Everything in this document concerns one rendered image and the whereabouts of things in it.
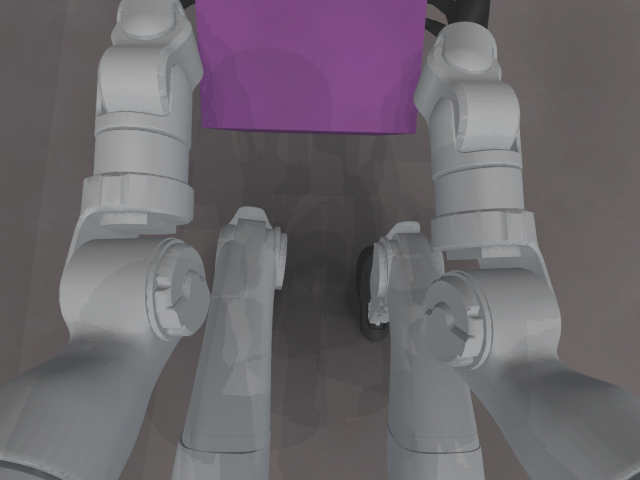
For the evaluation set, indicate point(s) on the right robot forearm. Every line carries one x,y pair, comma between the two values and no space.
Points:
473,120

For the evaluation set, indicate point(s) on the right robot upper arm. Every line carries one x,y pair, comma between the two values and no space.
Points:
499,329

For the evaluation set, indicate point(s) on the left robot forearm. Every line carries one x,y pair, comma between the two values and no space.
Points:
143,127

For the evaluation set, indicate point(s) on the carton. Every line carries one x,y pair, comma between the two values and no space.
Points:
347,67

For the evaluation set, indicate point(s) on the robot left thigh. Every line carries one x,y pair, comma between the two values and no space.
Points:
227,431

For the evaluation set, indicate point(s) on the right robot hand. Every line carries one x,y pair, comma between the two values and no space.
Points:
476,11

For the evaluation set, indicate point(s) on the left robot upper arm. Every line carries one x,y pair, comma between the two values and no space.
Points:
127,303

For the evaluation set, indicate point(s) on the robot right shin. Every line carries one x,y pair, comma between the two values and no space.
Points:
378,311

